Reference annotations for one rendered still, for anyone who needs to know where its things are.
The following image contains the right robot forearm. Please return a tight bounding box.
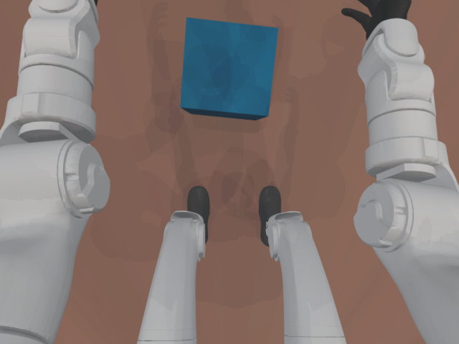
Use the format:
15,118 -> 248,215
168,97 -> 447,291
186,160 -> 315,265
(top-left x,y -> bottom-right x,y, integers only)
358,19 -> 459,193

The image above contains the right robot upper arm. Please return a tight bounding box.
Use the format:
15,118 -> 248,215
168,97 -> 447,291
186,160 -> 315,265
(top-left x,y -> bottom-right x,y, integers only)
354,178 -> 459,344

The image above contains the robot left thigh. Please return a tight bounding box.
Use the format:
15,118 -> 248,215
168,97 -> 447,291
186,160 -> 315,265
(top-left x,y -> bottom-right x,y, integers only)
137,218 -> 205,344

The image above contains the carton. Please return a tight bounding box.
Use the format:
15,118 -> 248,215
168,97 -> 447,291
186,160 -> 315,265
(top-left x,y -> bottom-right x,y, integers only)
180,17 -> 278,120

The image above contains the left robot upper arm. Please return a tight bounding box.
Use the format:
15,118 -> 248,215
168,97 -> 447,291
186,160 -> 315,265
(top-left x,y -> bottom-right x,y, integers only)
0,139 -> 110,344

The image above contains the right robot shin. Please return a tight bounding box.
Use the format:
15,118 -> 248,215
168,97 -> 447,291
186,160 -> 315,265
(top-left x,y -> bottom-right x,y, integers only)
266,211 -> 312,246

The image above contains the right robot hand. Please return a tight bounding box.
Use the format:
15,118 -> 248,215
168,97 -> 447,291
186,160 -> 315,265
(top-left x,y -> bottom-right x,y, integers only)
341,0 -> 412,40

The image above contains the left robot forearm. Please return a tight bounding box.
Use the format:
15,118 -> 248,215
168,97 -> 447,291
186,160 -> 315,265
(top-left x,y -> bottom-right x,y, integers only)
0,0 -> 100,147

